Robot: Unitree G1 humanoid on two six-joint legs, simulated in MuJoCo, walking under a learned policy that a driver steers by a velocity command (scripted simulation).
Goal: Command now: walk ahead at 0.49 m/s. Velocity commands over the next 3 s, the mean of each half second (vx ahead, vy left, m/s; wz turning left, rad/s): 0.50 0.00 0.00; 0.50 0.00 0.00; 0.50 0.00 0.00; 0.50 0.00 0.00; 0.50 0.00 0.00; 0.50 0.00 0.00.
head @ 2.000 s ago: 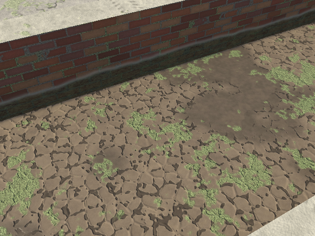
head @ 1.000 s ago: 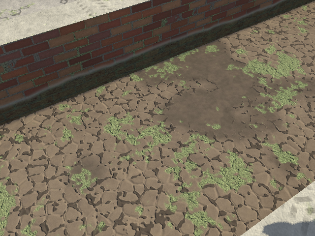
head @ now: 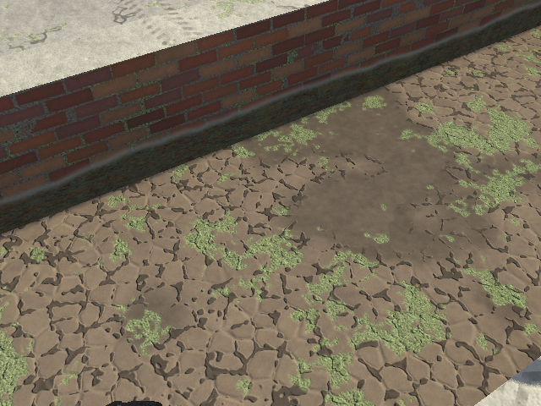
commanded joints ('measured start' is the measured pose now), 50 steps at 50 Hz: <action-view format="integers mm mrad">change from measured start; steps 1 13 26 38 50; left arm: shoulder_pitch -140 -124 -118 -165 -130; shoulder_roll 91 67 58 52 40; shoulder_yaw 23 15 20 19 17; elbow -109 -152 -185 -213 -217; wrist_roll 4 13 28 8 17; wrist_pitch -23 -30 -50 -45 -52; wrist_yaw -4 -9 -22 -22 -26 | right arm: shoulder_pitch -44 -43 -50 -99 -95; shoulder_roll -63 -53 -86 -56 -60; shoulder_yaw -13 -12 -21 -10 -16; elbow -83 -134 -190 -215 -218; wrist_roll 5 8 -3 2 -4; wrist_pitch -16 -22 -4 -11 -9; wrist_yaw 1 9 7 13 13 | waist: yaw -4 4 9 7 15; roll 5 8 34 8 20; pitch -51 -45 -91 -24 -77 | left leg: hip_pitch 18 8 55 -27 2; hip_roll -11 -1 29 -2 4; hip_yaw -6 -42 -76 -48 -60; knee -52 -80 -25 -39 -28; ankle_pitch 253 250 599 413 458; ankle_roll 46 71 78 57 59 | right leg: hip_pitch -11 -16 -39 -37 -32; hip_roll -66 -49 -54 -74 -71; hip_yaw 106 76 42 65 55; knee -163 -139 -49 -73 -61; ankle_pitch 173 165 394 353 377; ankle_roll -18 7 5 1 3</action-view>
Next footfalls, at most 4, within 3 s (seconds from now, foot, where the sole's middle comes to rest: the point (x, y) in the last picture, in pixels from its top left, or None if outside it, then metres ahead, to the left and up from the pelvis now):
none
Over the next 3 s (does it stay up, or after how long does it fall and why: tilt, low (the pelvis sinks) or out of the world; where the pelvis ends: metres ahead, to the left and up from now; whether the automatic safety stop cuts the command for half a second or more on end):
stays up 0.00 0.02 0.00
